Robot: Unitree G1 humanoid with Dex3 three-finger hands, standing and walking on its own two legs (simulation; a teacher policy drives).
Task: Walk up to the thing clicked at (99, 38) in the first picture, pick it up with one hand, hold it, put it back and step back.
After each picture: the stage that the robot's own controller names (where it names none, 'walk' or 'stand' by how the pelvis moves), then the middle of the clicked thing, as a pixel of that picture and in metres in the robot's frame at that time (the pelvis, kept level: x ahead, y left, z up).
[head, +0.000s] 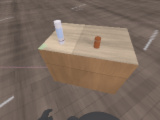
stand; (97, 42) +0.79 -0.03 +0.00
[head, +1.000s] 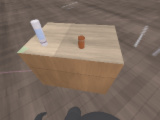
walk; (81, 42) +0.71 +0.15 +0.03
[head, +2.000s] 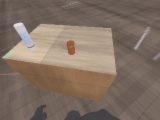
stand; (71, 47) +0.60 +0.21 +0.04
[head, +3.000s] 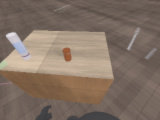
stand; (67, 54) +0.56 +0.23 +0.01
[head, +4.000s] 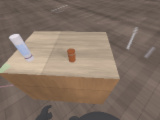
stand; (71, 55) +0.55 +0.20 +0.01
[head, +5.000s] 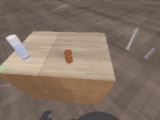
stand; (68, 56) +0.54 +0.22 +0.00
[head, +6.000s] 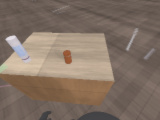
stand; (67, 57) +0.54 +0.23 +0.00
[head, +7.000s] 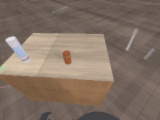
stand; (67, 57) +0.54 +0.24 +0.00
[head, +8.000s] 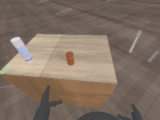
rise first; (70, 58) +0.53 +0.22 +0.00
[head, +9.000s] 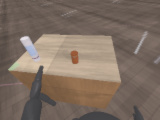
go down; (74, 57) +0.56 +0.20 +0.00
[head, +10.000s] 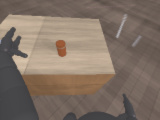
go down; (61, 48) +0.54 +0.19 +0.03
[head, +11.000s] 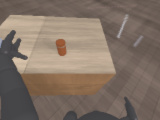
approach; (61, 47) +0.54 +0.20 +0.04
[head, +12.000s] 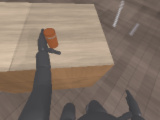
close in; (51, 38) +0.55 +0.21 +0.08
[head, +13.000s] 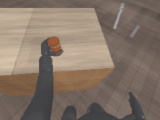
lift; (55, 47) +0.50 +0.19 +0.08
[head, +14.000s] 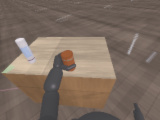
lift; (68, 61) +0.34 +0.15 +0.20
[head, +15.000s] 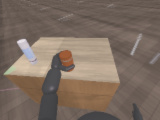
hold; (67, 61) +0.33 +0.16 +0.20
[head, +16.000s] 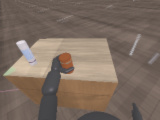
hold; (67, 63) +0.33 +0.16 +0.19
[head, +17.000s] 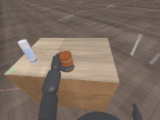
crouch; (67, 62) +0.33 +0.16 +0.20
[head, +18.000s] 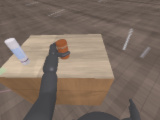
crouch; (63, 49) +0.44 +0.18 +0.20
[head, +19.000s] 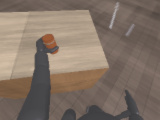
lower; (51, 44) +0.52 +0.20 +0.08
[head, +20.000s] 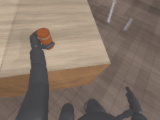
lower; (46, 39) +0.54 +0.21 +0.08
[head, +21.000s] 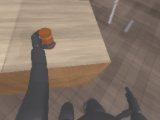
lower; (47, 39) +0.54 +0.21 +0.08
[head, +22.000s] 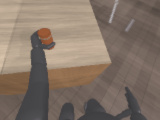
lower; (47, 39) +0.54 +0.21 +0.08
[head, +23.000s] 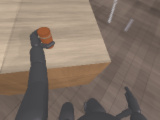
rest; (46, 38) +0.54 +0.21 +0.09
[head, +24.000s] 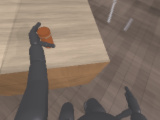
withdraw; (46, 38) +0.55 +0.21 +0.08
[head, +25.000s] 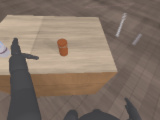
sink last; (63, 47) +0.53 +0.19 +0.06
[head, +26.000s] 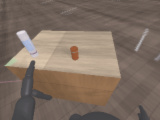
stand; (74, 53) +0.57 +0.20 +0.04
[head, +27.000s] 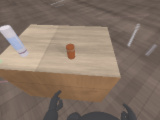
stand; (70, 51) +0.54 +0.19 +0.05
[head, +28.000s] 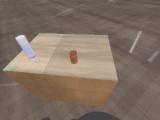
stand; (73, 57) +0.56 +0.19 +0.00
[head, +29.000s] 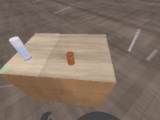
stand; (70, 58) +0.53 +0.20 +0.00
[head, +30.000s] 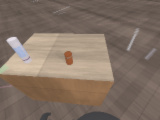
stand; (68, 58) +0.53 +0.22 +0.00
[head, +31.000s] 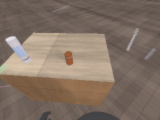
stand; (69, 58) +0.53 +0.22 +0.00
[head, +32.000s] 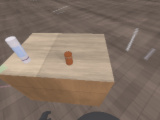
stand; (68, 58) +0.53 +0.22 +0.00
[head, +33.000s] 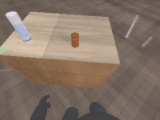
walk; (75, 40) +0.64 +0.16 +0.01
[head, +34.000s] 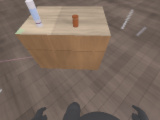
walk; (75, 21) +0.96 +0.26 +0.03
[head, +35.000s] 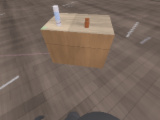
stand; (87, 23) +1.22 +0.15 +0.02
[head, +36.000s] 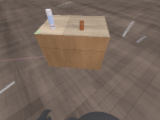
stand; (81, 25) +1.16 +0.18 +0.00
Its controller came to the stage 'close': yes
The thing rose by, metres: 0.22
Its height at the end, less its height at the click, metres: +0.00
